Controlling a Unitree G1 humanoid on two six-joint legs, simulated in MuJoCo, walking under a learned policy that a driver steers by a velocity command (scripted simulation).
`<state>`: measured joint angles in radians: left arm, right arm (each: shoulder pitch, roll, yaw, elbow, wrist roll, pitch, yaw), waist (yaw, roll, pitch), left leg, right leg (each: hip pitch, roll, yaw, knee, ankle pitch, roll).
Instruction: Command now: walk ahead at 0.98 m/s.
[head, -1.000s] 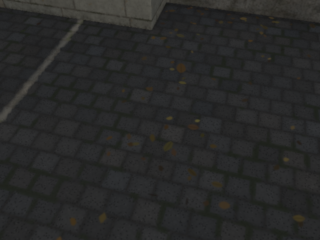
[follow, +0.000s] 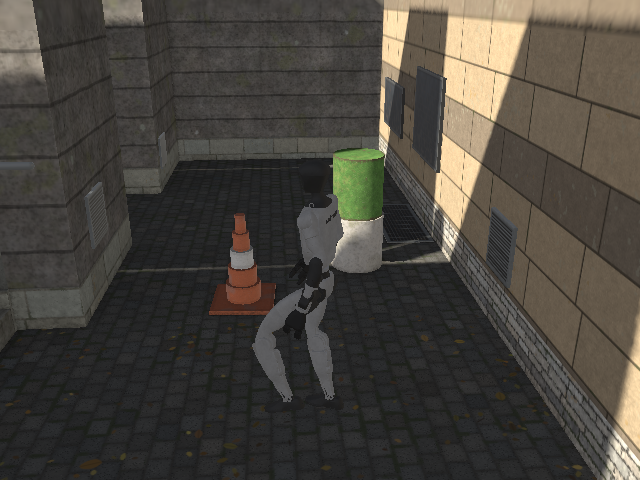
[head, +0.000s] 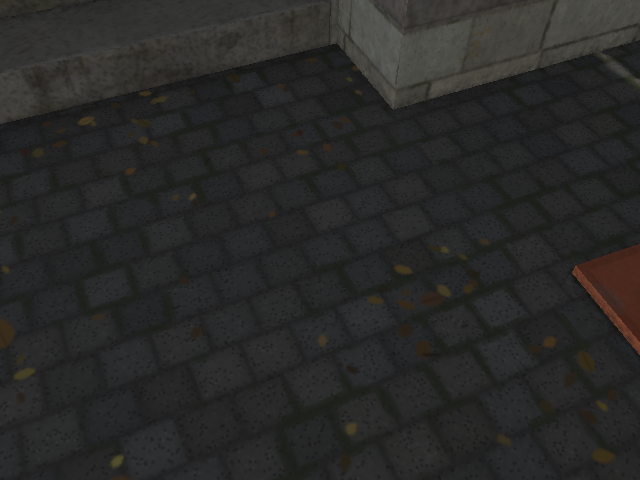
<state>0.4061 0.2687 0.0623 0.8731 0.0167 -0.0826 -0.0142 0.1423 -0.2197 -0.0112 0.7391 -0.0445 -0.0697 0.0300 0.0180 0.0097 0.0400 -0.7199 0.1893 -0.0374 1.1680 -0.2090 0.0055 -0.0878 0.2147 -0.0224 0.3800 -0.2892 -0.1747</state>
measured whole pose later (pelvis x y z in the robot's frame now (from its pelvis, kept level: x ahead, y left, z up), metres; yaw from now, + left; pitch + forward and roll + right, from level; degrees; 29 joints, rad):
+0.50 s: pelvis +0.46 +0.07 +0.01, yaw +19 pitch +1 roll +0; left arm 0.00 0.22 -0.06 0.59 0.06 -0.08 -0.02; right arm 0.53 -0.27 -0.06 0.92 0.00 -0.07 0.02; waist -0.09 -0.01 0.01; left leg -0.07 -0.21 -0.12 0.34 -0.26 0.17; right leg -0.74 -0.13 0.12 0.90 -0.09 0.04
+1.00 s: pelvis +0.86 +0.19 +0.00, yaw +45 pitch +2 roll -3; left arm 0.48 0.33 0.05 0.88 0.00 -0.11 0.01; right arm -0.04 -0.34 -0.04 0.57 0.00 -0.04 0.08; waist 0.09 0.05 0.04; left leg -0.76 0.03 0.04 0.82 -0.03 0.07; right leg 0.07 -0.01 -0.21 0.28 -0.37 0.03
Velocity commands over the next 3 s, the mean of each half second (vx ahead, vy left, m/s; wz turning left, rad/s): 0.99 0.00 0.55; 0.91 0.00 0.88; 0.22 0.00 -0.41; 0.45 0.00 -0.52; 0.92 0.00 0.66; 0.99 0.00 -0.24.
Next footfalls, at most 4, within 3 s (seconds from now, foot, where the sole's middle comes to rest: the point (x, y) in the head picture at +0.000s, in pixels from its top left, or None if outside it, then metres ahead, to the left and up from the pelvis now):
0.24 left None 0.42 0.08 -0.77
0.66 right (323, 318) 0.87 0.03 -0.77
1.08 left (162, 269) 1.00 0.44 -0.77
1.56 right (244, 222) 1.17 0.25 -0.77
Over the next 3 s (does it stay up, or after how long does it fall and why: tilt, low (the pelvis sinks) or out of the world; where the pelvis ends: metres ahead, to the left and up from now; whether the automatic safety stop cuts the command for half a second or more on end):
stays up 1.74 0.85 0.10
